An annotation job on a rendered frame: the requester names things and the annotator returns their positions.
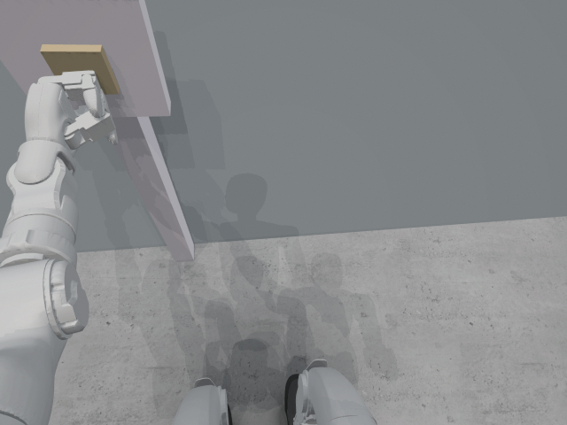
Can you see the robot left hand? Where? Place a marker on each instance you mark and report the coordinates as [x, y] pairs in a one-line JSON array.
[[48, 112]]

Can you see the left robot forearm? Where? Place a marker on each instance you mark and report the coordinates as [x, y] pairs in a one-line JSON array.
[[43, 221]]

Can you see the button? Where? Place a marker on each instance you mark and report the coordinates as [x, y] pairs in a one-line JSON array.
[[78, 57]]

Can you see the left robot shin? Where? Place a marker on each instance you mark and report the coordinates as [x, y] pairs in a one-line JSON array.
[[203, 382]]

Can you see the left robot thigh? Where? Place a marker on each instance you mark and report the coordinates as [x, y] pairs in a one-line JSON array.
[[204, 405]]

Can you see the robot left upper arm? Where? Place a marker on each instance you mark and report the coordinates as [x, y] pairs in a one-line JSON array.
[[42, 303]]

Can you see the panel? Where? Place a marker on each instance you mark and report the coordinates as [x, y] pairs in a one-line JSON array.
[[124, 30]]

